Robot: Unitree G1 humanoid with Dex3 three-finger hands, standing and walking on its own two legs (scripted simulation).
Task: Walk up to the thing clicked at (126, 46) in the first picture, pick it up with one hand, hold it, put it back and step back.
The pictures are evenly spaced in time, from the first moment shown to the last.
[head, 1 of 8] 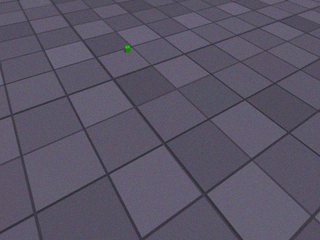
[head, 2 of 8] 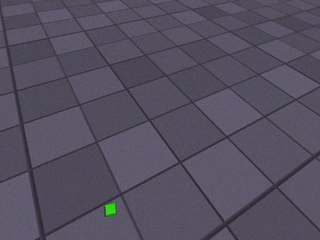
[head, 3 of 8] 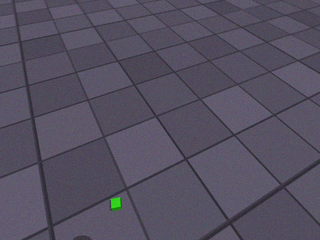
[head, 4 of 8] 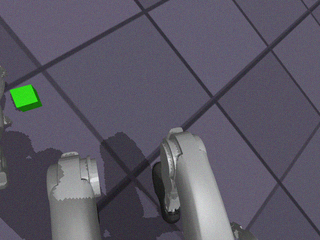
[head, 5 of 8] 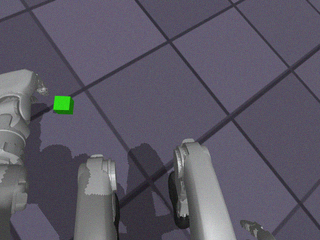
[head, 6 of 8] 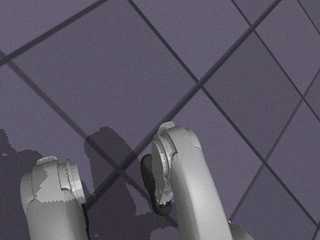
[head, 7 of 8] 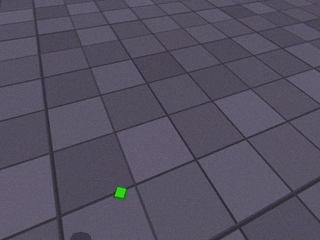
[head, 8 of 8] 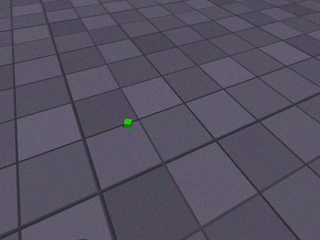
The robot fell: no
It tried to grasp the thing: yes
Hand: left
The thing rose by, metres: 0.00
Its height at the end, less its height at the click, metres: +0.00
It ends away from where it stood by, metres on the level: 0.04
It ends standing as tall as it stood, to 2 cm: yes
